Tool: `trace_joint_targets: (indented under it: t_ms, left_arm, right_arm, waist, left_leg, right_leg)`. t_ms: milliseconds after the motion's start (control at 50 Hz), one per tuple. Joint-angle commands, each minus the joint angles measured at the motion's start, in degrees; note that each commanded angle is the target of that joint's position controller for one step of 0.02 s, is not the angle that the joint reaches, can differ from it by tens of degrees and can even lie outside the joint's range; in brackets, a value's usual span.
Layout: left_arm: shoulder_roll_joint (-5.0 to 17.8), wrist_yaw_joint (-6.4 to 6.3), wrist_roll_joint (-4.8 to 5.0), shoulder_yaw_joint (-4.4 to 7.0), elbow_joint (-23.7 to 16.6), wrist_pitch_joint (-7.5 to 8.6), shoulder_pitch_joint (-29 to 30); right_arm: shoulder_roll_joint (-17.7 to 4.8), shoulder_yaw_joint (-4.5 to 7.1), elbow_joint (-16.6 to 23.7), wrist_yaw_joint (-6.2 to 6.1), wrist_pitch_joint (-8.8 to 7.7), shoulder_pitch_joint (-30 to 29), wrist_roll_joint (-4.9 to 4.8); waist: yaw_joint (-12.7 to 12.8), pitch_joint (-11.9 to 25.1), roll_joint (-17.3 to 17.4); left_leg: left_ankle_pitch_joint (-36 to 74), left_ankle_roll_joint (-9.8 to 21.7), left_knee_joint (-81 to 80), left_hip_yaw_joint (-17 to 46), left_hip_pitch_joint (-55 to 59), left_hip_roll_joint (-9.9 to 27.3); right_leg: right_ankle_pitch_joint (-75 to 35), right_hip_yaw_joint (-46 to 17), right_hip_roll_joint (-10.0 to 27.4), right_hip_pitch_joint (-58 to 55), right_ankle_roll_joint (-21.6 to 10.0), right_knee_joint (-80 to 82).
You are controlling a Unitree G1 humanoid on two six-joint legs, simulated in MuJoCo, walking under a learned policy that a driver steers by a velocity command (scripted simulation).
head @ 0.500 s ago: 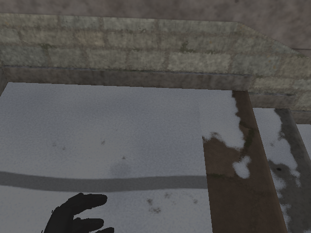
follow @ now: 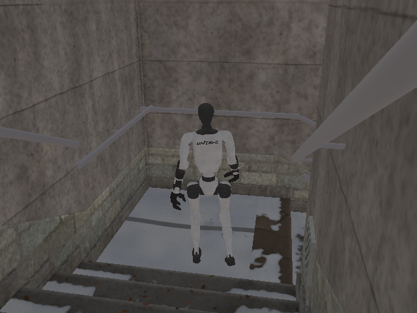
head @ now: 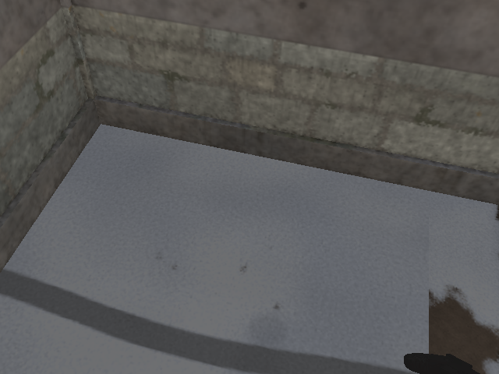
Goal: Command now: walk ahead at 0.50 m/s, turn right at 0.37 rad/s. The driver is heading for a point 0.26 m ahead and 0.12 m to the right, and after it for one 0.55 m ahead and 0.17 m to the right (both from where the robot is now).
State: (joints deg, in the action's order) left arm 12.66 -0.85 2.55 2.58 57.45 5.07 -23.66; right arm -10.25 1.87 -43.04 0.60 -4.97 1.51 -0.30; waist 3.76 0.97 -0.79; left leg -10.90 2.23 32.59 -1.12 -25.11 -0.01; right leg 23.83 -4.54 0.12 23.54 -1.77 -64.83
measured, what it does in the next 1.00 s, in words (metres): walks ahead, turning right: right foot, then left foot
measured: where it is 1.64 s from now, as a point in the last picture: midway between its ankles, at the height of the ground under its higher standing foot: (334, 356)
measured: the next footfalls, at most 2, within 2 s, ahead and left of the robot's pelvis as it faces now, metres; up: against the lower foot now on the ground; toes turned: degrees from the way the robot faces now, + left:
right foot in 0.46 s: +0.36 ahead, -0.18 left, +0.00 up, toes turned -18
left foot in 0.90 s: +0.67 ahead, -0.11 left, +0.00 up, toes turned -28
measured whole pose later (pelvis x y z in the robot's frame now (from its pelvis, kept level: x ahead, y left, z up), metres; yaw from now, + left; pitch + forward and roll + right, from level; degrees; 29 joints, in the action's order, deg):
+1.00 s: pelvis +0.49 -0.12 +0.00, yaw -29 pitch +1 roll +0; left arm 16.0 -1.2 0.0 3.4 44.8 1.7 -11.0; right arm -13.8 1.5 -44.0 -0.7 -4.1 1.6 2.0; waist 1.6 -3.8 -1.3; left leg -2.9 2.7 26.8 -0.7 -25.6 -1.7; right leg 32.3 -7.5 -5.2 18.7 2.7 -57.9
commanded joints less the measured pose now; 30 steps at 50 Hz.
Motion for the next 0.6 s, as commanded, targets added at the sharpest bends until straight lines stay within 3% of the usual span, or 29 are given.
trace_joint_targets:
  t_ms: [20, 40, 60, 100, 140, 240, 320, 360, 400, 420, 440, 460, 480, 500, 520, 540, 560, 600]
  left_arm:
    - [3.98, -1.5, -1.19, 1.94, -5.95, -0.42, 3.16]
    - [1.88, -1.64, -0.87, 1.67, -5.89, -1.05, 2.39]
    - [1.35, -1.73, -0.69, 1.86, -6.03, -1.43, 2.09]
    - [2.99, -1.48, -0.67, 2.76, -7.36, -2.12, 5.02]
    - [3.57, -0.86, -1.35, 3.31, -8.75, -2.69, 8.24]
    - [2.18, 1.12, -1.61, 2.64, -12.52, -2.71, 18.11]
    - [2.01, 2.81, -1.53, 1.85, -16.61, -2.98, 26.38]
    - [2.61, 3.65, -1.35, 1.86, -18.85, -2.9, 28.79]
    - [4.21, 4.46, -1.49, 2.58, -19.53, -2.83, 25.92]
    - [5.83, 4.54, -1.28, 3.47, -18.78, -2.89, 21.05]
    - [9.0, 4.22, -1.1, 5.22, -16.35, -2.89, 11.34]
    - [14.79, 2.93, -1.11, 7.3, -14.18, -3.19, 1.46]
    - [19.8, 2.58, -0.8, 7.48, -15.67, -2.64, 3.55]
    - [15.09, 2.12, -2.04, 6.02, -15.55, -2.79, -0.81]
    - [11.65, 1.76, -2.33, 5.15, -15.43, -2.34, 1.79]
    - [9.69, 1.66, -1.8, 4.55, -16.49, -1.8, 7.42]
    - [7.86, 1.48, -1.92, 3.79, -17.58, -1.45, 11.85]
    - [7.52, 1.05, -1.95, 3.4, -17.86, -1.07, 12.7]
  right_arm:
    - [-6.07, 2.4, -1.3, 0.47, -0.26, 6.67, 0.6]
    - [-5.58, 2.5, -1.89, 0.62, -0.25, 5.63, 0.79]
    - [-5.57, 2.7, -2.69, 0.66, -0.39, 5.83, 0.78]
    - [-6.23, 3.1, -4.93, -0.17, -0.94, 8.92, 0.92]
    - [-6.96, 3.36, -6.74, -1.05, -1.08, 10.75, 1.05]
    - [-8.48, 3.43, -9.14, -2.24, -0.94, 13.03, 0.87]
    - [-10.99, 4.06, -11.26, -2.58, 0.11, 18.04, 0.1]
    - [-12.56, 4.52, -11.2, -2.68, 0.76, 18.16, -0.26]
    - [-14.59, 5.03, -10.67, -2.7, 1.02, 17.45, -0.66]
    - [-15.64, 5.28, -10.48, -2.8, 1.3, 17.0, -0.76]
    - [-15.74, 5.16, -10.08, -2.87, 1.44, 16.1, -1.06]
    - [-14.56, 4.68, -8.49, -2.86, 0.96, 16.0, -0.15]
    - [-6.48, 1.85, -4.83, -1.37, -1.38, 19.54, 0.55]
    - [-11.63, 2.99, -3.75, -0.02, -4.41, 13.1, -1.4]
    - [-12.65, 3.27, -2.27, 0.19, -5.18, 8.49, -2.85]
    - [-11.93, 3.15, -2.35, -0.54, -5.21, 7.88, -1.87]
    - [-12.71, 3.72, -2.54, -1.23, -4.51, 7.73, -0.24]
    - [-11.0, 3.9, -1.42, -1.11, -2.93, 8.72, 0.68]
  waist:
    - [-4.17, 2.71, 7.46]
    - [-2.73, 1.84, 7.27]
    - [-2.06, 1.49, 6.71]
    - [-2.03, 0.43, 5.04]
    - [-2.38, -0.82, 4.38]
    - [-4.75, -3.46, 4.13]
    - [-7.7, -6.29, 2.96]
    - [-7.63, -6.28, 3.68]
    - [-5.08, -3.1, 6.24]
    - [-2.2, -0.23, 7.37]
    - [2.88, 4.56, 6.54]
    - [6.33, 10.81, 0.05]
    - [-0.03, 17.36, -14.95]
    - [4.26, 20.92, -8.22]
    - [3.81, 13.77, -6.13]
    - [0.33, 8.4, 0.31]
    - [-1.71, 5.5, 0.85]
    - [-4.57, 4.05, 1.17]
  left_leg:
    - [2.92, 7.42, -19.48, 17.41, 19.6, 16.24]
    - [3.92, 6.53, -21.32, 14.69, 15.96, 15.25]
    - [6.58, 6.29, -22.14, 11.85, 14.99, 14.62]
    - [11.97, 6.75, -23.5, 7.86, 16.45, 14.99]
    - [16.14, 6.77, -23.48, 3.71, 18.22, 15.05]
    - [16.06, 5.45, -23.97, -4.07, 17.71, 14.01]
    - [18.48, 5.31, -21.61, -6.23, 26.45, 16.73]
    - [25.46, 4.48, -18.23, -7.69, 29.81, 17.57]
    - [45.06, 3.67, -10.63, -9.79, 30.05, 17.34]
    - [54.19, 3.11, -3.32, -10.65, 29.78, 16.77]
    - [54.69, 1.59, 8.68, -11.99, 25.14, 14.75]
    - [34.03, -1.11, 27.73, -12.03, 8.34, 12.07]
    - [-19.06, -4.48, 49.44, -4.63, -16.92, -1.8]
    - [-19.07, -2.64, 51.96, 7.04, -23.26, -0.27]
    - [-14.96, -1.26, 49.53, 6.48, -25.98, 2.37]
    - [-10.98, -1.18, 42.76, 6.5, -22.23, 5.22]
    - [-9.4, -2.18, 37.5, 5.83, -17.72, 7.01]
    - [-7.3, -3.62, 32.87, 5.62, -12.15, 7.39]
  right_leg:
    - [-7.84, -1.86, 6.21, 20.4, -0.77, -5.28]
    - [-9.84, -1.95, 6.3, 17.44, -0.97, -4.77]
    - [-11.37, -2.12, 6.16, 16.89, -1.2, -4.37]
    - [-16.36, -4.12, 5.81, 19.68, -1.41, -1.9]
    - [-20.93, -4.79, 5.31, 22.37, -0.99, 3.22]
    - [-31.13, 0.08, 4.47, 18.39, -1.01, 17.9]
    - [-26.11, 3.58, 4.29, 21.43, -1.99, 23.92]
    - [-19.53, 6.39, 3.31, 20.26, -3.22, 26.29]
    - [-12.18, 10.94, -0.42, 10.95, -5.31, 27.3]
    - [-10.45, 12.45, -2.99, 3.76, -6.67, 28.54]
    - [-15.07, 12.2, -5.28, -10.5, -8.97, 33.53]
    - [-18.3, -2.47, 3.26, -30.8, -13.09, 34.36]
    - [-11.67, -38.13, 18.85, -49.05, -25.91, 43.58]
    - [-9.89, -40.64, 18.84, -50.82, -24.22, 48.55]
    - [-15.42, -30.74, 16.48, -45.48, -20.84, 47.56]
    - [-23.86, -22.97, 13.73, -35.05, -18.13, 47.71]
    - [-30.19, -17.88, 11.82, -26.64, -16.54, 48.17]
    - [-31.79, -15.99, 10.12, -18.14, -16.67, 50.74]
